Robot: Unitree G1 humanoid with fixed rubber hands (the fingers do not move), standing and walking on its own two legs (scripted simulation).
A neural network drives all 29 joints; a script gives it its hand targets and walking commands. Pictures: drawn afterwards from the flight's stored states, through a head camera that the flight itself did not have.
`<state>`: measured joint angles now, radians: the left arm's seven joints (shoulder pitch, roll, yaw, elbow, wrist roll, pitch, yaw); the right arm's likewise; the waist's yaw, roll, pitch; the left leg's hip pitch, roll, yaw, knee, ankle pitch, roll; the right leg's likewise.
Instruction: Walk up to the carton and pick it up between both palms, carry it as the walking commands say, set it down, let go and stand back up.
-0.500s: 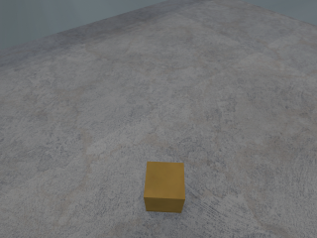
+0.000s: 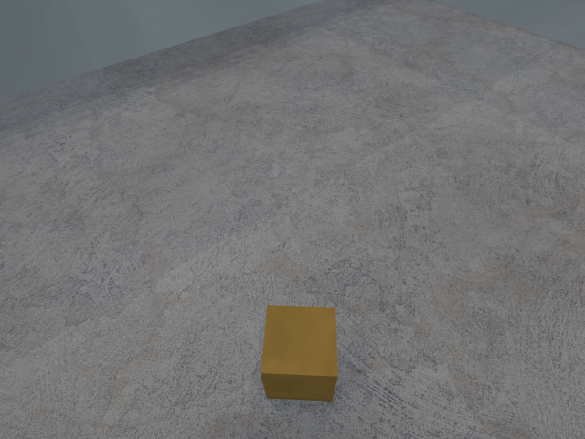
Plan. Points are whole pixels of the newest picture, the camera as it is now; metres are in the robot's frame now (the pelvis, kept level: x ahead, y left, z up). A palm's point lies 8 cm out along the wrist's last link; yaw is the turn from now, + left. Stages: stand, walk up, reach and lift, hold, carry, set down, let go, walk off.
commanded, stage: walk up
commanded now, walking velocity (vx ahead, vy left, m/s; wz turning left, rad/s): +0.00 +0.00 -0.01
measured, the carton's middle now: (300, 354) +0.46 +0.01 -0.65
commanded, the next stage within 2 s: stand in 1.04 s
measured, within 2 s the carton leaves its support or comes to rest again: neither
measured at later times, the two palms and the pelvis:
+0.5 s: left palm out of the picture -0.01 +0.25 -0.16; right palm out of the picture +0.03 -0.22 -0.14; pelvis +0.05 +0.02 -0.01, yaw -1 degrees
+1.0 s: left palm out of the picture +0.11 +0.20 -0.14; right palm out of the picture +0.05 -0.23 -0.15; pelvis +0.09 -0.03 +0.00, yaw +0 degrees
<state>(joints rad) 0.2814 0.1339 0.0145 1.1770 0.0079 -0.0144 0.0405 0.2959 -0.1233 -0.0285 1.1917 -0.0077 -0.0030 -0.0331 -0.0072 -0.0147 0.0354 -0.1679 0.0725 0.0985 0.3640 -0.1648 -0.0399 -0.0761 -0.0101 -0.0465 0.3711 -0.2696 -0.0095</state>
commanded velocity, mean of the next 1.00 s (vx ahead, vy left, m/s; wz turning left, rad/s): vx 0.04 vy -0.01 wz -0.01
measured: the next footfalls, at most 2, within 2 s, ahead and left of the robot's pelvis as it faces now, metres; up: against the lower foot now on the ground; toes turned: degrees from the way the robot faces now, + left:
right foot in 0.70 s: +0.12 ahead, -0.14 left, +0.00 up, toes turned +9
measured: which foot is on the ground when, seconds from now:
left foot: down 0.00-1.00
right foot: down 0.00-0.44, up 0.46-0.68, down 0.70-1.00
